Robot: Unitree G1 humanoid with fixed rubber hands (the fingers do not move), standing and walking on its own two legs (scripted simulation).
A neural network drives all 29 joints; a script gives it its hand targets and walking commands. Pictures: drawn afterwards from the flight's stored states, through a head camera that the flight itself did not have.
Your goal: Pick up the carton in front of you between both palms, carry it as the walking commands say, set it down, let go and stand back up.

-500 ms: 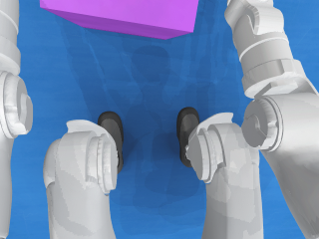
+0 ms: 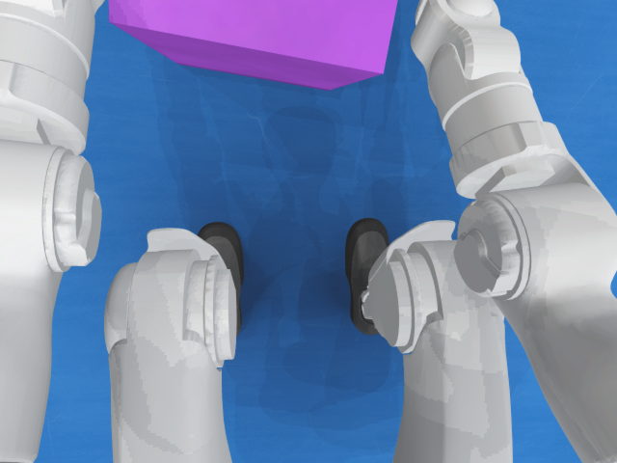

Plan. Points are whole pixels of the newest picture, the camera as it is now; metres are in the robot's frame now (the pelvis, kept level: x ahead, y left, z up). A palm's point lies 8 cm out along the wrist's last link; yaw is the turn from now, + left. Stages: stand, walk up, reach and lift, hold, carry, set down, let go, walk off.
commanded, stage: reach and lift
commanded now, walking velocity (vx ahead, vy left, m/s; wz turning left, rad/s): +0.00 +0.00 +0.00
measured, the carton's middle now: out of the picture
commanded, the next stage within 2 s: none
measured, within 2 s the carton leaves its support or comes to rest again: leaves its support in 0.32 s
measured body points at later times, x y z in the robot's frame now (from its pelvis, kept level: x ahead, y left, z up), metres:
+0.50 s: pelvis +0.01 +0.00 +0.01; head +0.34 +0.06 +0.30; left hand +0.56 +0.20 -0.12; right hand +0.56 -0.10 -0.11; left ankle +0.11 +0.12 -0.34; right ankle +0.13 -0.14 -0.34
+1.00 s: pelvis +0.01 -0.01 +0.12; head +0.27 +0.03 +0.48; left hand +0.51 +0.20 +0.06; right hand +0.52 -0.11 +0.06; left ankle +0.11 +0.12 -0.34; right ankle +0.13 -0.14 -0.34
